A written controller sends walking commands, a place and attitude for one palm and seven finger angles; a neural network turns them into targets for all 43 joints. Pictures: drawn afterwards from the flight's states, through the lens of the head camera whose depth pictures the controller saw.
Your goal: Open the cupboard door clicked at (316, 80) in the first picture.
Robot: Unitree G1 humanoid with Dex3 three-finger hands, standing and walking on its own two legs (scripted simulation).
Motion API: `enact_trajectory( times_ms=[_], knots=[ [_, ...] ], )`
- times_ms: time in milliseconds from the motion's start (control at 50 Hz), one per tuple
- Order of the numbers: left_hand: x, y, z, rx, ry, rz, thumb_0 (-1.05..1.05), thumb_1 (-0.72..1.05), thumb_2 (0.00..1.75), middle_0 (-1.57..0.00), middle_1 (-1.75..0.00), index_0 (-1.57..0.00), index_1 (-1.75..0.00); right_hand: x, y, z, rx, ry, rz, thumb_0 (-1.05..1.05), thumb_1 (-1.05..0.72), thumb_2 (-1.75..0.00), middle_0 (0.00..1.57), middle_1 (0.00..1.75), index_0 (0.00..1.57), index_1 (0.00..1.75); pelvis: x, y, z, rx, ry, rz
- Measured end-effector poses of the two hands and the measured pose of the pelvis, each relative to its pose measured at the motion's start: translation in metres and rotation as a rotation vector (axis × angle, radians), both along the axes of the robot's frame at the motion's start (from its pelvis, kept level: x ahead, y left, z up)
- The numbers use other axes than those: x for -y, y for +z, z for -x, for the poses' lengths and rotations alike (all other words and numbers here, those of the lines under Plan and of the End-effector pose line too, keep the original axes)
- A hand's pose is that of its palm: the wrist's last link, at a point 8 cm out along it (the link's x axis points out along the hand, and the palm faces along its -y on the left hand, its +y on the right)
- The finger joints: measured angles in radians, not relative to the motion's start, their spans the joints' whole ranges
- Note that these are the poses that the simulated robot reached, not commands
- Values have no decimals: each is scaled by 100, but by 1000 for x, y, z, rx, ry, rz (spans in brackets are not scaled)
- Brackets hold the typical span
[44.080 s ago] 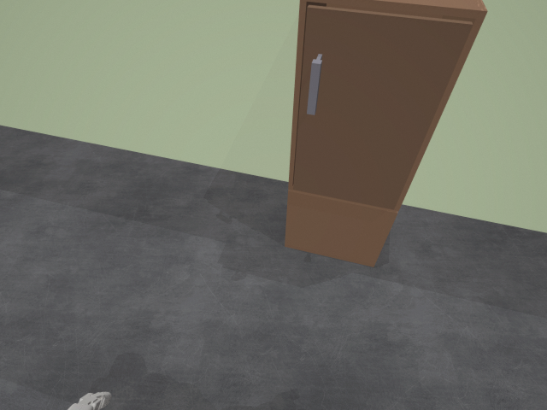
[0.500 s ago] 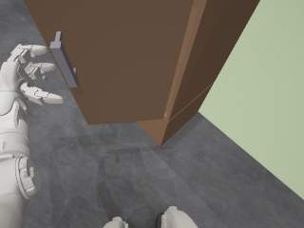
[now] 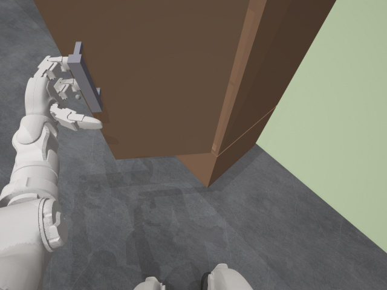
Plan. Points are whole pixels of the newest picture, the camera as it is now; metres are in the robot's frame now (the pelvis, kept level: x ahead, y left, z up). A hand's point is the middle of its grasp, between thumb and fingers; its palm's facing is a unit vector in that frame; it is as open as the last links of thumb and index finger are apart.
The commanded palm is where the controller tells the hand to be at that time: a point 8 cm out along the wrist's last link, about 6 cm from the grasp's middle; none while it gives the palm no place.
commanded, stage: slide the fingers in behind the handle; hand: left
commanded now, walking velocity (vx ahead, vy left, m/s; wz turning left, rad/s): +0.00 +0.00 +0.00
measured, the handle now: (88, 79) +0.53 +0.20 +0.09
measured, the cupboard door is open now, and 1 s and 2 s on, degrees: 53 53 53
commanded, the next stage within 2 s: close the thumb around the handle in 0.94 s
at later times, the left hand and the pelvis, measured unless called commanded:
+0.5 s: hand (95, 97) +0.48 +0.18 +0.09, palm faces +0.04 -1.00 +0.00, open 14.0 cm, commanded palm +0.45 +0.23 +0.09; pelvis +0.01 +0.00 +0.00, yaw +0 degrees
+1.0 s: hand (97, 100) +0.47 +0.18 +0.09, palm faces +0.06 -1.00 -0.02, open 14.0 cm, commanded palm +0.44 +0.22 +0.09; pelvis +0.00 -0.01 +0.00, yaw +0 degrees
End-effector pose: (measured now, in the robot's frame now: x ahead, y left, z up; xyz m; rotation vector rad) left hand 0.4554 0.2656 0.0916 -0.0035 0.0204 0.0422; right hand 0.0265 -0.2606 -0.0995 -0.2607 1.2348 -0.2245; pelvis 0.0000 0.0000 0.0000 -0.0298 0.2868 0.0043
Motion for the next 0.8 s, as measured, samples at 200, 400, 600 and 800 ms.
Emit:
enact_trajectory(
  times_ms=[200,400,600,800],
  knots=[
    [10,-2,-2,-12,-11,-9,-1,-50,30,-30,-120,-31,-121,-1,-2,3,-26,-7,-16,1,-90,-90,20,30,20,30,0,1,-5,-2,1,0],
    [26,-2,-3,2,-3,-12,-1,-50,30,-30,-120,-30,-121,0,-2,3,-16,-18,-27,1,-90,-90,20,30,20,30,2,2,-6,3,-4,-4],
    [37,-3,-2,-3,4,-14,-1,-50,30,-30,-120,-30,-121,0,-4,2,0,-13,-34,1,-90,-90,20,30,20,30,4,2,-3,9,-4,-8],
    [36,2,3,9,12,-26,-1,-50,30,-30,-120,-30,-120,3,-4,5,7,-16,-38,1,-90,-90,20,30,20,30,6,2,-1,15,-7,-12]
  ],
)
